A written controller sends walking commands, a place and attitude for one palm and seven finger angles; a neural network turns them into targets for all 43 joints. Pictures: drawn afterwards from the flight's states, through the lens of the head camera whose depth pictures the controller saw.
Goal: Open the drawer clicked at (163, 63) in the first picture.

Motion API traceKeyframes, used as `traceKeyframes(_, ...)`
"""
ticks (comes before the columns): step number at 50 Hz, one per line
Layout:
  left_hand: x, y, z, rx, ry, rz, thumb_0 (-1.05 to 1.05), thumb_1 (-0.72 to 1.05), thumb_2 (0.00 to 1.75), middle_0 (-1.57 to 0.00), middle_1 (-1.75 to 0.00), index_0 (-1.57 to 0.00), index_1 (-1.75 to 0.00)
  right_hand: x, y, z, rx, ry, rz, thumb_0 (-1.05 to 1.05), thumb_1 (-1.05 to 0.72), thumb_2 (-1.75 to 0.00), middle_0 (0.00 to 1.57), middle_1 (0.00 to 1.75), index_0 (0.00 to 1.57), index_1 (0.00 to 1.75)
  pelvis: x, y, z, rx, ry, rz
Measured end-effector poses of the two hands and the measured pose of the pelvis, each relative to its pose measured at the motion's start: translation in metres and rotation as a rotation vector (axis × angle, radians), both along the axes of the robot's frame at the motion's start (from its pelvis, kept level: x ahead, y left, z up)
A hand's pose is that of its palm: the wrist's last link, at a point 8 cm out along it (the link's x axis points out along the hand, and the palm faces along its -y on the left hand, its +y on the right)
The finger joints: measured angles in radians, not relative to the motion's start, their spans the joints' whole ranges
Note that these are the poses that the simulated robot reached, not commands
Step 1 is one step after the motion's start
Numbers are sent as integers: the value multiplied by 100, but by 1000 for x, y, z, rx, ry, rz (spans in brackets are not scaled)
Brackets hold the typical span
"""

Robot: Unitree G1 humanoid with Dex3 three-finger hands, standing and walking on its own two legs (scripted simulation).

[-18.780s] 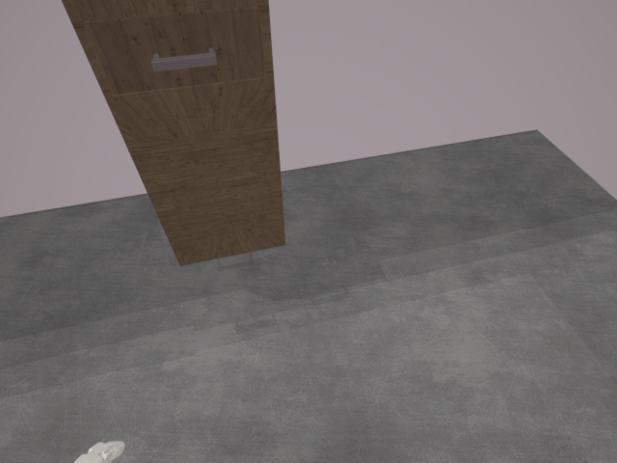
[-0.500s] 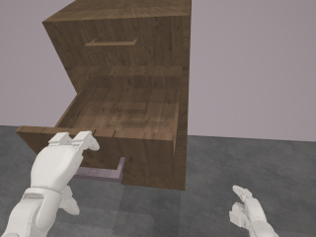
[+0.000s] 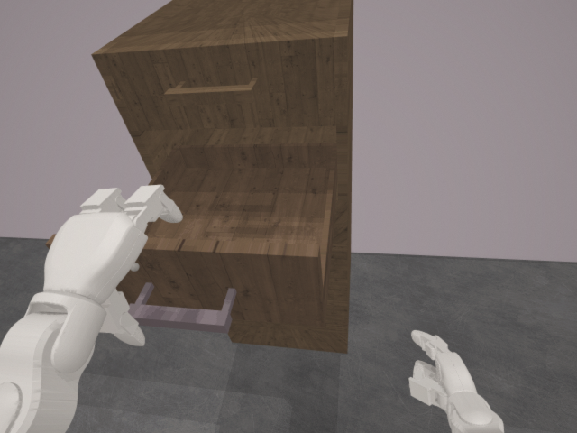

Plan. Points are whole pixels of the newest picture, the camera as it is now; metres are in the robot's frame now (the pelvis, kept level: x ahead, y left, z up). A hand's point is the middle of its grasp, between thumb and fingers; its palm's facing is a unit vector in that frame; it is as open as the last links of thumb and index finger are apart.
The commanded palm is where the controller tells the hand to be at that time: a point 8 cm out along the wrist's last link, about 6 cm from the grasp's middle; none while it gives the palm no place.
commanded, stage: lift the hand off the handle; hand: left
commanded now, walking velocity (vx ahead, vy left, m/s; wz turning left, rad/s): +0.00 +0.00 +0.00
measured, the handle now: (183, 305) +0.26 +0.20 +0.06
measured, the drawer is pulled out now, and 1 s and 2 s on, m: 0.30 0.30 0.30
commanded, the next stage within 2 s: draw the hand back to the body in 0.20 s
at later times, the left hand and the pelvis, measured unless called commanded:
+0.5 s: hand (115, 266) +0.22 +0.22 +0.20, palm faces +0.20 -0.10 -0.97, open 13.8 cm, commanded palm +0.17 +0.22 +0.26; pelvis -0.01 +0.00 +0.00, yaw +0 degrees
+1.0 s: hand (111, 273) +0.20 +0.20 +0.22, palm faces +0.28 -0.62 -0.73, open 13.8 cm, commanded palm +0.16 +0.25 +0.26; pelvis +0.00 +0.00 +0.00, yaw +0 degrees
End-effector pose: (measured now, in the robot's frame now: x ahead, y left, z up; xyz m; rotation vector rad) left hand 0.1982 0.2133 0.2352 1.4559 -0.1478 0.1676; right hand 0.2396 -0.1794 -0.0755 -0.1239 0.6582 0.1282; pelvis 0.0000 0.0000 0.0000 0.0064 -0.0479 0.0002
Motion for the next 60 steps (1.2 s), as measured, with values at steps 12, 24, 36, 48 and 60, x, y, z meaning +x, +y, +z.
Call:
traceKeyframes(12, -2, 6, 13, -15, 6, 17, 0, -50, 30, -32, -120, -32, -120, 4, -7, 4, -18, -22, 6, 2, -91, -90, 20, 30, 20, 30, -5, -1, 0, -2, -5, 12)
traceKeyframes(24, -8, 10, 11, 9, 5, 0, 0, -50, 30, -32, -120, -32, -120, -3, -6, 2, -15, -19, 6, 2, -91, -90, 20, 30, 20, 30, -5, -1, -1, -5, 1, 6)
traceKeyframes(36, -22, 14, 6, 23, 25, -3, 0, -50, 30, -32, -120, -32, -120, -5, -3, -3, -24, -11, 8, 2, -91, -90, 20, 30, 20, 30, -4, 2, -2, -7, 9, 12)
traceKeyframes(48, -31, 25, 13, -276, -42, -66, 0, -49, 30, -32, -120, -33, -120, -4, -1, 3, -19, -62, -9, 2, -91, -90, 20, 30, 20, 30, -3, 4, -2, -13, -2, 8)
traceKeyframes(60, -22, 36, 20, -928, -486, -254, 0, -26, 40, -30, -104, -30, -105, -48, -35, 7, -122, -45, -158, 2, -90, -90, 20, 30, 20, 30, 16, -4, 3, -7, -27, -29)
